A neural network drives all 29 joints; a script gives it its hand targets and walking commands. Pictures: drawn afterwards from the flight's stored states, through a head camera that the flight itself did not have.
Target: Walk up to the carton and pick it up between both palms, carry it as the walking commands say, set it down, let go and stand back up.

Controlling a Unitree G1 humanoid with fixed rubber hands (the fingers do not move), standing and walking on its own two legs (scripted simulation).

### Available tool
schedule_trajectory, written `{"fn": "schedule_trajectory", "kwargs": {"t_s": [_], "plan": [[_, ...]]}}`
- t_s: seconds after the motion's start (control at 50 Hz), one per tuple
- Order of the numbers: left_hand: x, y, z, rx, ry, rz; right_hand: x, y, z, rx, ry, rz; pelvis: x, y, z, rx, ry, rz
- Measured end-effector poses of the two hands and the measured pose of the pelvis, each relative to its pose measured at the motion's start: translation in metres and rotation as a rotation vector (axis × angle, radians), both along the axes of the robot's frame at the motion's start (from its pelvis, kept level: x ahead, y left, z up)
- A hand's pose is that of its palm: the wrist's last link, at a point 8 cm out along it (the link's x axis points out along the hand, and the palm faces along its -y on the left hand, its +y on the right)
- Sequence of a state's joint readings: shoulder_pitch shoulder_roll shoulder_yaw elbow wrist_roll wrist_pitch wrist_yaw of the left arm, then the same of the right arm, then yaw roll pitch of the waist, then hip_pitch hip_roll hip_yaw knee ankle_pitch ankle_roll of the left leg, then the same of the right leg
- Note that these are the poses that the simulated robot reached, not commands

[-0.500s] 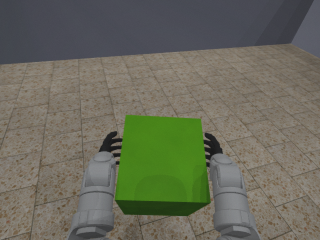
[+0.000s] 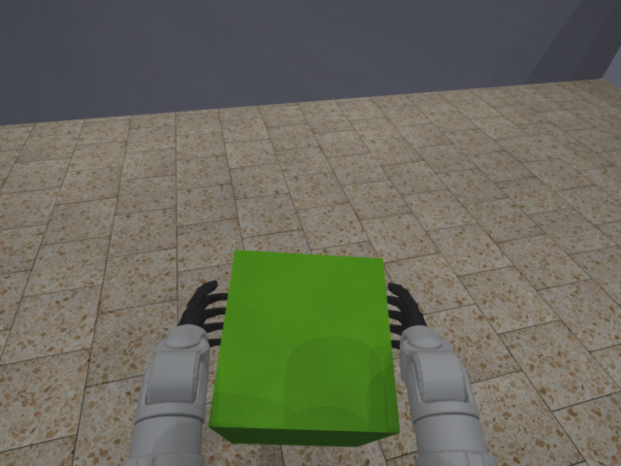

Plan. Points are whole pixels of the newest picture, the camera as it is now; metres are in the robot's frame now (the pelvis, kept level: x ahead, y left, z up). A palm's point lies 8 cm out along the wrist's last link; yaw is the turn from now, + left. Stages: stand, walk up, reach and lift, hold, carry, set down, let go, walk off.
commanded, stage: hold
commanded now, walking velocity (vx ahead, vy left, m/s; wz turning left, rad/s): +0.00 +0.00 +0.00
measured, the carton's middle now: (301, 358) +0.29 +0.00 -0.03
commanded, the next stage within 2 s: carry in 1.22 s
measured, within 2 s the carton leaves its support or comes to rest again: neither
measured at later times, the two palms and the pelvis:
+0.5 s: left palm (188, 317) +0.31 +0.16 +0.05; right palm (403, 336) +0.28 -0.13 +0.04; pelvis -0.01 +0.04 +0.00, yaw -3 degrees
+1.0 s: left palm (197, 344) +0.27 +0.14 +0.04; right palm (419, 351) +0.26 -0.15 +0.03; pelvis -0.01 +0.00 +0.00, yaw -1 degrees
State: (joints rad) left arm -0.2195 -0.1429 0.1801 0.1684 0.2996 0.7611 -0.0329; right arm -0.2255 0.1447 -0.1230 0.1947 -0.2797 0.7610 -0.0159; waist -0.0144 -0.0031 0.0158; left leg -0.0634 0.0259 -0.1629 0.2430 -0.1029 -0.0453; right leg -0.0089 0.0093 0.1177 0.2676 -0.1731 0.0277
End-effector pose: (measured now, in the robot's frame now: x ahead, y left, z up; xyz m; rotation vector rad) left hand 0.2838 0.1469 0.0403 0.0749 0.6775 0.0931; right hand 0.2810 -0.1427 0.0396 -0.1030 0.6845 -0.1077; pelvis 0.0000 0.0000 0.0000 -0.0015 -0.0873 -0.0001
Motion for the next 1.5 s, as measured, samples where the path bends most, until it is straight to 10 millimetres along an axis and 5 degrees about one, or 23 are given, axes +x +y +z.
{"fn": "schedule_trajectory", "kwargs": {"t_s": [0.12, 0.26, 0.44, 0.62, 0.76, 0.96, 1.12, 1.24, 1.36, 1.5], "plan": [[-0.006, 0.007, 0.001, -0.03, -0.027, -0.007, -0.005, 0.007, 0.014, -0.019, -0.027, -0.016, -0.012, 0.009, -0.002, -0.005, -0.027, -0.008], [-0.005, 0.015, -0.005, -0.017, 0.012, -0.028, -0.011, 0.016, 0.006, 0.007, 0.007, -0.063, -0.022, 0.028, -0.004, -0.006, -0.029, -0.029], [0.015, 0.015, 0.004, -0.003, -0.008, -0.041, -0.004, 0.017, 0.003, 0.031, -0.009, -0.101, -0.016, 0.043, -0.005, 0.002, -0.008, -0.045], [0.029, 0.003, 0.005, 0.001, -0.005, -0.061, 0.004, 0.006, 0.004, -0.004, 0.011, -0.082, 0.006, 0.031, -0.002, 0.013, 0.002, -0.051], [0.015, -0.002, -0.003, 0.016, 0.023, -0.033, 0.002, -0.002, -0.004, 0.01, 0.041, -0.03, 0.013, 0.011, 0.0, 0.011, 0.006, -0.032], [-0.01, -0.01, 0.0, 0.037, 0.013, -0.026, -0.015, -0.01, -0.011, 0.033, 0.029, -0.017, -0.002, -0.004, 0.0, 0.002, -0.008, -0.012], [-0.013, 0.004, -0.004, -0.018, -0.015, 0.027, -0.008, 0.005, 0.0, -0.001, 0.004, 0.0, -0.023, -0.001, -0.004, -0.001, -0.025, -0.008], [-0.002, 0.014, -0.006, -0.056, -0.036, 0.021, 0.0, 0.015, 0.01, -0.028, -0.017, -0.022, -0.021, 0.012, -0.006, -0.004, -0.02, -0.012], [0.011, 0.011, -0.001, -0.041, -0.04, -0.014, -0.002, 0.014, 0.006, -0.012, -0.026, -0.072, -0.013, 0.028, -0.01, -0.014, 0.062, -0.056], [0.021, 0.007, 0.014, -0.05, -0.1, 0.055, 0.012, 0.009, 0.001, 0.128, -0.084, -0.106, -0.022, 0.019, -0.022, -0.025, 0.141, -0.007]]}}
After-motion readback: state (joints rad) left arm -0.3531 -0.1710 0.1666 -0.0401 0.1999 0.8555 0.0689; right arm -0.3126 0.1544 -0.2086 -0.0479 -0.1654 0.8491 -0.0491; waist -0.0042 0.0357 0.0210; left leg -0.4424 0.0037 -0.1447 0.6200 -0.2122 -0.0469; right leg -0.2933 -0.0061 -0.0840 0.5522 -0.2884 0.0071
